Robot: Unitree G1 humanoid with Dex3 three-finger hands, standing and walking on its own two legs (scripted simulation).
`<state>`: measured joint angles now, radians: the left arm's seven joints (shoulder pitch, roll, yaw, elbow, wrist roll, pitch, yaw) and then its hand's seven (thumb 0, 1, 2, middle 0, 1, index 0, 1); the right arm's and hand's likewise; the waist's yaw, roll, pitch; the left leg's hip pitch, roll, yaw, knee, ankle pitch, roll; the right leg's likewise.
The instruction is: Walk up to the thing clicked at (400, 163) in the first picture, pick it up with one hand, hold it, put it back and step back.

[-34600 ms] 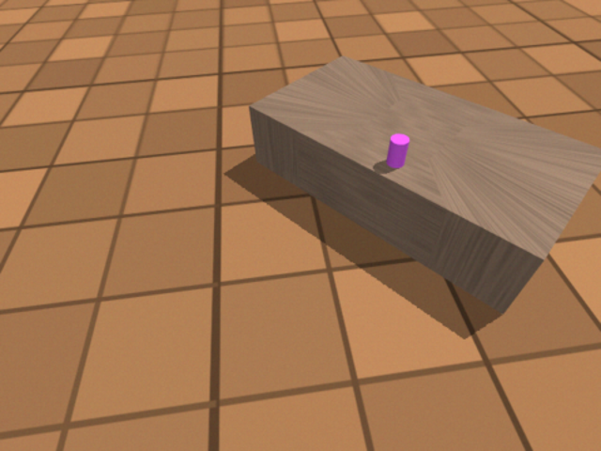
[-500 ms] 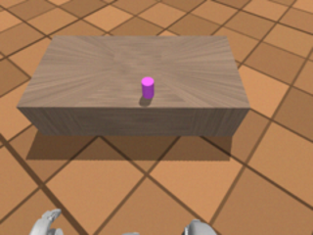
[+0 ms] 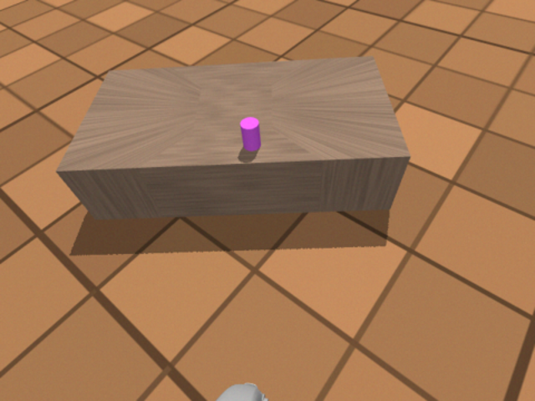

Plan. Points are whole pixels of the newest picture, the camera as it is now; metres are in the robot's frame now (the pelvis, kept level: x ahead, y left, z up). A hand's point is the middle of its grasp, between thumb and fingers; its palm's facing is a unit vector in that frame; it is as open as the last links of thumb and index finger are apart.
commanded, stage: step back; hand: left
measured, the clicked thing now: (250, 134) +1.05 +0.16 -0.37
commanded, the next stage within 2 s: stand in 1.00 s
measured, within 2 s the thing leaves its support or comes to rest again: neither
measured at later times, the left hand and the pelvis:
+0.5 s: hand out of the picture -0.02 +0.27 -0.14, palm faces +0.08 -0.93 -0.36, open 7.4 cm; pelvis -0.05 +0.00 +0.01, yaw +3 degrees
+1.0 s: hand out of the picture +0.10 +0.27 -0.13, palm faces +0.05 -0.93 -0.37, open 7.4 cm; pelvis -0.01 +0.01 +0.01, yaw +2 degrees
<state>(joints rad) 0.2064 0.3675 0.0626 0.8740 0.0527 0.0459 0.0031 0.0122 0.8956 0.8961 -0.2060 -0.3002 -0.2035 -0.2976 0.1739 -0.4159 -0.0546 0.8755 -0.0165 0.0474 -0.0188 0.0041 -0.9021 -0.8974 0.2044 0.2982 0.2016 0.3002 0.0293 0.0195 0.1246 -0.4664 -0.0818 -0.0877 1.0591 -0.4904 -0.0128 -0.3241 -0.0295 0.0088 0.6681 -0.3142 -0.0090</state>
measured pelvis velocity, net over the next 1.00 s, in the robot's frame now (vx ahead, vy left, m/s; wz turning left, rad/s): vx -0.01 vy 0.01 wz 0.04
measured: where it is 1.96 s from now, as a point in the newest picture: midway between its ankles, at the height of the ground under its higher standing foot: outside the picture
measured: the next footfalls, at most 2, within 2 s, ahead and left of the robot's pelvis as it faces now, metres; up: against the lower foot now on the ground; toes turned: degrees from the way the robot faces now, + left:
left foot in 0.10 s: +0.01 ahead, +0.13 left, +0.00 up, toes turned +2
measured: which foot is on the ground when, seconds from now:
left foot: up 0.00-0.08, down 0.10-1.00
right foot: down 0.00-1.00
